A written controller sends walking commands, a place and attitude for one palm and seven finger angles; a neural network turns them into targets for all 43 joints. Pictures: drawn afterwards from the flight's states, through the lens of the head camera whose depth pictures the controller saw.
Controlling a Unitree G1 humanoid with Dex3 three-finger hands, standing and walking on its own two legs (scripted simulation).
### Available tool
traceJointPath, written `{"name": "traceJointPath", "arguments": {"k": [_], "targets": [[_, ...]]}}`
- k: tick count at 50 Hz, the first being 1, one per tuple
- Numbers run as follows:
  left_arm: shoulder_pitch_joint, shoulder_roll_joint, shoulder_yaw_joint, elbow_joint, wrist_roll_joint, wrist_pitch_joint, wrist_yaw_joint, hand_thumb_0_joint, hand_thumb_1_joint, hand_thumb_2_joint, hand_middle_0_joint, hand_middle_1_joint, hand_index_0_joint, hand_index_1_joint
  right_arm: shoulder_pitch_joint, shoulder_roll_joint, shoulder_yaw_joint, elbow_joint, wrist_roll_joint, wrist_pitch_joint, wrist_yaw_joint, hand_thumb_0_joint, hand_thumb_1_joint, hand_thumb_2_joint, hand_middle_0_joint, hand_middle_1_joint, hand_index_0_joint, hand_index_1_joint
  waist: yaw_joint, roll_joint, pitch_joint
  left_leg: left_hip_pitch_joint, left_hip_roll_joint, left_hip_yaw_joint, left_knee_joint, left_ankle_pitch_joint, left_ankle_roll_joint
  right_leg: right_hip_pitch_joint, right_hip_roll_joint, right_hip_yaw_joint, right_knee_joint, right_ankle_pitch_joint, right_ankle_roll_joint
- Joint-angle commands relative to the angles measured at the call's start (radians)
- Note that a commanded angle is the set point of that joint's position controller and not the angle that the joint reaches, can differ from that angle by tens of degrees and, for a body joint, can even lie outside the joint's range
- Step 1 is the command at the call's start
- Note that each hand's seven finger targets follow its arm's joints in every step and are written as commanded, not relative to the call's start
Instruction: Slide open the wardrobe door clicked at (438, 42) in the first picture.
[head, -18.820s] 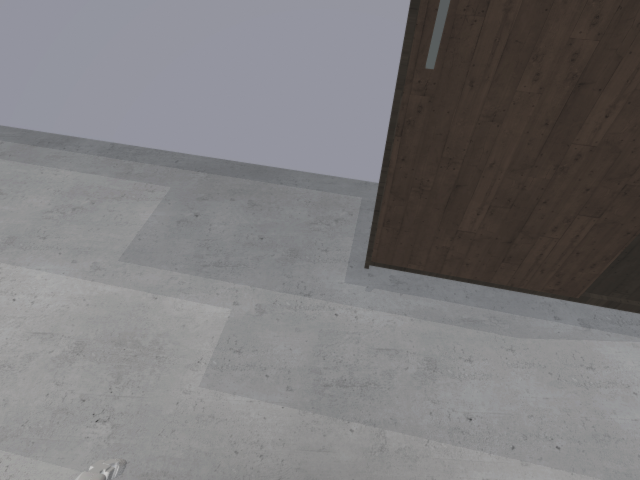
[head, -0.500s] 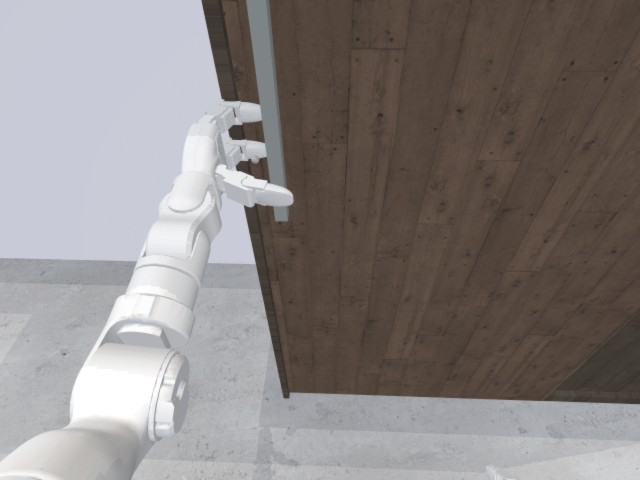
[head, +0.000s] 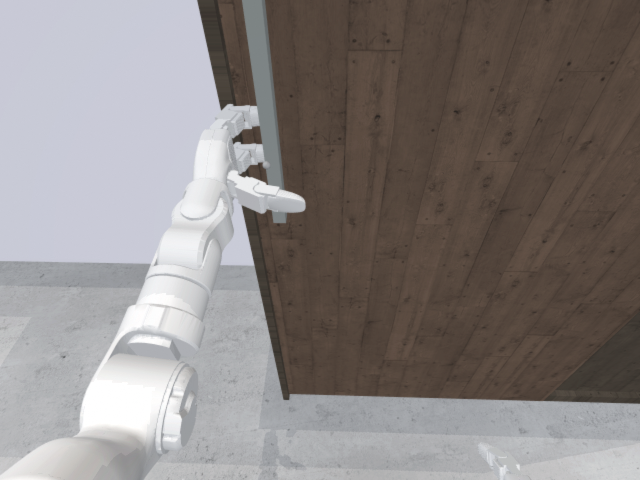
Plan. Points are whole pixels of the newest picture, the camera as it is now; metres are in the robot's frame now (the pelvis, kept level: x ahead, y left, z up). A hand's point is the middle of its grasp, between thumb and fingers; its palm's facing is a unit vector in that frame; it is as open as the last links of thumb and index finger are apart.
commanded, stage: slide the fingers in behind the handle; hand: left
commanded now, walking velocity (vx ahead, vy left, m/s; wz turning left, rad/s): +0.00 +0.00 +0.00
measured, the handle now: (270, 115) +0.48 +0.09 +0.23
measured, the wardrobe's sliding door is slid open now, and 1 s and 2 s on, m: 0.00 0.00 0.00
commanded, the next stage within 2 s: grip the handle and tug to test in 1.20 s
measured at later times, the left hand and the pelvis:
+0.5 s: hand (266, 164) +0.44 +0.09 +0.19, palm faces +0.00 -1.00 +0.01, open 13.9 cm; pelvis +0.01 +0.01 +0.00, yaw +1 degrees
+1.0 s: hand (280, 165) +0.43 +0.07 +0.19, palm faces -0.01 -1.00 +0.01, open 14.0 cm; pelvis +0.01 +0.01 +0.00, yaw +0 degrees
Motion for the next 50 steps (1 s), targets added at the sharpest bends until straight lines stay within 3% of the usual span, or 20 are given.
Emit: {"name": "traceJointPath", "arguments": {"k": [1, 4, 6, 9, 12, 17, 21, 22, 24, 26, 30, 31, 33, 34, 36, 38, 39, 41, 44, 50], "targets": [[-0.512, 0.121, 0.033, -0.241, -0.009, -0.063, -0.004, 0.0, -0.5, 0.3, -0.3, -1.2, -0.3, -1.2, -0.07, -0.106, -0.041, -0.135, -0.004, -0.042, -0.004, 0.0, -0.9, -0.9, 0.2, 0.3, 0.2, 0.3, -0.006, -0.098, -0.301, 0.042, 0.003, -0.045, -0.039, 0.222, 0.016, 0.172, -0.018, 0.06, -0.029, 0.234, 0.015], [-0.503, 0.113, 0.021, -0.266, -0.004, -0.059, -0.005, 0.0, -0.5, 0.3, -0.3, -1.2, -0.3, -1.2, -0.078, -0.104, -0.041, -0.142, -0.005, -0.036, -0.004, 0.0, -0.9, -0.9, 0.2, 0.3, 0.2, 0.3, -0.001, -0.055, -0.306, 0.057, 0.003, -0.046, -0.038, 0.249, 0.012, 0.177, -0.021, 0.054, -0.025, 0.253, 0.011], [-0.511, 0.095, 0.006, -0.266, -0.01, -0.052, -0.008, 0.0, -0.5, 0.3, -0.3, -1.2, -0.3, -1.2, -0.078, -0.103, -0.039, -0.138, -0.003, -0.031, -0.004, 0.0, -0.9, -0.9, 0.2, 0.3, 0.2, 0.3, -0.012, -0.095, -0.289, 0.05, 0.005, -0.048, -0.037, 0.24, 0.013, 0.167, -0.018, 0.053, -0.028, 0.249, 0.013], [-0.508, 0.092, 0.005, -0.264, -0.007, -0.043, -0.003, 0.0, -0.5, 0.3, -0.3, -1.2, -0.3, -1.2, -0.085, -0.102, -0.04, -0.142, -0.004, -0.027, -0.005, 0.0, -0.9, -0.9, 0.2, 0.3, 0.2, 0.3, -0.01, -0.068, -0.281, 0.055, 0.004, -0.049, -0.037, 0.235, 0.013, 0.157, -0.019, 0.053, -0.03, 0.234, 0.013], [-0.497, 0.094, 0.017, -0.272, -0.013, -0.036, 0.0, 0.0, -0.5, 0.3, -0.3, -1.2, -0.3, -1.2, -0.085, -0.099, -0.039, -0.14, -0.007, -0.025, -0.005, 0.0, -0.9, -0.9, 0.2, 0.3, 0.2, 0.3, -0.009, -0.098, -0.296, 0.051, 0.003, -0.048, -0.034, 0.24, 0.014, 0.17, -0.018, 0.054, -0.029, 0.248, 0.014], [-0.519, 0.075, -0.006, -0.277, -0.007, -0.025, 0.001, 0.0, -0.5, 0.3, -0.3, -1.2, -0.3, -1.2, -0.085, -0.097, -0.038, -0.138, -0.007, -0.019, -0.005, 0.0, -0.9, -0.9, 0.2, 0.3, 0.2, 0.3, -0.013, -0.058, -0.291, 0.056, 0.002, -0.05, -0.032, 0.249, 0.011, 0.157, -0.019, 0.052, -0.026, 0.25, 0.011], [-0.535, 0.043, -0.031, -0.294, -0.008, -0.025, 0.009, 0.0, -0.5, 0.3, -0.3, -1.2, -0.3, -1.2, -0.081, -0.095, -0.039, -0.137, -0.009, -0.02, -0.002, 0.0, -0.9, -0.9, 0.2, 0.3, 0.2, 0.3, -0.017, -0.058, -0.298, 0.07, 0.004, -0.057, -0.033, 0.259, 0.006, 0.146, -0.016, 0.045, -0.024, 0.243, 0.009], [-0.512, 0.034, -0.029, -0.278, -0.012, -0.022, 0.01, 0.0, -0.5, 0.3, -0.3, -1.2, -0.3, -1.2, -0.081, -0.095, -0.04, -0.138, -0.009, -0.021, -0.003, 0.0, -0.9, -0.9, 0.2, 0.3, 0.2, 0.3, -0.014, -0.088, -0.3, 0.067, 0.005, -0.058, -0.031, 0.259, 0.008, 0.149, -0.014, 0.043, -0.021, 0.242, 0.009], [-0.49, 0.059, -0.011, -0.275, -0.011, -0.023, 0.011, 0.0, -0.5, 0.3, -0.3, -1.2, -0.3, -1.2, -0.085, -0.101, -0.044, -0.141, -0.01, -0.017, -0.004, 0.0, -0.9, -0.9, 0.2, 0.3, 0.2, 0.3, -0.005, -0.087, -0.298, 0.066, 0.006, -0.055, -0.035, 0.264, 0.008, 0.159, -0.016, 0.044, -0.024, 0.243, 0.011], [-0.532, 0.022, -0.046, -0.306, -0.013, -0.026, 0.011, 0.0, -0.5, 0.3, -0.3, -1.2, -0.3, -1.2, -0.086, -0.095, -0.04, -0.139, -0.01, -0.021, -0.002, 0.0, -0.9, -0.9, 0.2, 0.3, 0.2, 0.3, -0.019, -0.079, -0.298, 0.074, 0.005, -0.058, -0.031, 0.262, 0.008, 0.146, -0.015, 0.045, -0.024, 0.243, 0.01], [-0.52, 0.039, -0.027, -0.319, -0.009, -0.028, 0.025, 0.0, -0.5, 0.3, -0.3, -1.2, -0.3, -1.2, -0.091, -0.094, -0.039, -0.138, -0.012, -0.019, -0.001, 0.0, -0.9, -0.9, 0.2, 0.3, 0.2, 0.3, -0.005, -0.047, -0.303, 0.078, 0.006, -0.059, -0.036, 0.275, 0.0, 0.15, -0.015, 0.042, -0.022, 0.239, 0.007], [-0.511, 0.01, -0.042, -0.316, -0.009, -0.025, 0.031, 0.0, -0.5, 0.3, -0.3, -1.2, -0.3, -1.2, -0.09, -0.089, -0.039, -0.139, -0.014, -0.02, 0.002, 0.0, -0.9, -0.9, 0.2, 0.3, 0.2, 0.3, -0.003, -0.059, -0.305, 0.076, 0.007, -0.062, -0.037, 0.279, -0.003, 0.149, -0.013, 0.039, -0.017, 0.239, 0.005], [-0.488, 0.043, -0.005, -0.284, -0.005, -0.016, 0.045, 0.0, -0.5, 0.3, -0.3, -1.2, -0.3, -1.2, -0.087, -0.091, -0.04, -0.133, -0.016, -0.016, 0.001, 0.0, -0.9, -0.9, 0.2, 0.3, 0.2, 0.3, 0.001, -0.091, -0.292, 0.056, 0.008, -0.055, -0.037, 0.263, 0.0, 0.153, -0.013, 0.042, -0.022, 0.231, 0.008], [-0.462, 0.095, 0.039, -0.264, 0.0, -0.015, 0.054, 0.0, -0.5, 0.3, -0.3, -1.2, -0.3, -1.2, -0.083, -0.1, -0.042, -0.133, -0.017, -0.009, 0.0, 0.0, -0.9, -0.9, 0.2, 0.3, 0.2, 0.3, 0.013, -0.127, -0.283, 0.04, 0.01, -0.06, -0.048, 0.263, 0.001, 0.172, -0.013, 0.038, -0.028, 0.225, 0.009], [-0.499, 0.063, 0.006, -0.33, 0.009, -0.021, 0.062, 0.0, -0.5, 0.3, -0.3, -1.2, -0.3, -1.2, -0.097, -0.091, -0.038, -0.145, -0.019, -0.007, 0.001, 0.0, -0.9, -0.9, 0.2, 0.3, 0.2, 0.3, 0.01, -0.076, -0.313, 0.05, 0.007, -0.05, -0.047, 0.273, 0.003, 0.188, -0.018, 0.05, -0.024, 0.247, 0.008], [-0.479, 0.025, -0.022, -0.33, 0.015, -0.02, 0.064, 0.0, -0.5, 0.3, -0.3, -1.2, -0.3, -1.2, -0.092, -0.085, -0.04, -0.143, -0.018, -0.008, 0.005, 0.0, -0.9, -0.9, 0.2, 0.3, 0.2, 0.3, 0.006, -0.077, -0.303, 0.063, 0.011, -0.048, -0.04, 0.293, 0.0, 0.175, -0.014, 0.046, -0.02, 0.268, 0.007], [-0.463, 0.061, 0.007, -0.32, 0.017, -0.022, 0.067, 0.0, -0.5, 0.3, -0.3, -1.2, -0.3, -1.2, -0.089, -0.092, -0.044, -0.145, -0.018, -0.003, 0.004, 0.0, -0.9, -0.9, 0.2, 0.3, 0.2, 0.3, 0.013, -0.1, -0.309, 0.059, 0.013, -0.052, -0.045, 0.299, -0.002, 0.192, -0.015, 0.041, -0.021, 0.264, 0.007], [-0.493, 0.021, -0.031, -0.344, 0.014, -0.017, 0.063, 0.0, -0.5, 0.3, -0.3, -1.2, -0.3, -1.2, -0.095, -0.086, -0.042, -0.145, -0.017, -0.004, 0.003, 0.0, -0.9, -0.9, 0.2, 0.3, 0.2, 0.3, -0.001, -0.078, -0.304, 0.073, 0.012, -0.047, -0.042, 0.29, -0.001, 0.174, -0.014, 0.045, -0.025, 0.263, 0.007], [-0.457, 0.042, -0.011, -0.311, 0.012, -0.001, 0.061, 0.0, -0.5, 0.3, -0.3, -1.2, -0.3, -1.2, -0.097, -0.091, -0.042, -0.143, -0.017, 0.002, -0.001, 0.0, -0.9, -0.9, 0.2, 0.3, 0.2, 0.3, 0.006, -0.099, -0.285, 0.058, 0.011, -0.05, -0.049, 0.27, 0.001, 0.179, -0.015, 0.044, -0.034, 0.24, 0.008], [-0.513, 0.017, -0.038, -0.338, 0.01, 0.0, 0.063, 0.0, -0.5, 0.3, -0.3, -1.2, -0.3, -1.2, -0.098, -0.087, -0.041, -0.141, -0.018, 0.0, -0.004, 0.0, -0.9, -0.9, 0.2, 0.3, 0.2, 0.3, -0.007, -0.059, -0.298, 0.074, 0.009, -0.052, -0.048, 0.261, -0.001, 0.165, -0.014, 0.044, -0.036, 0.225, 0.007]]}}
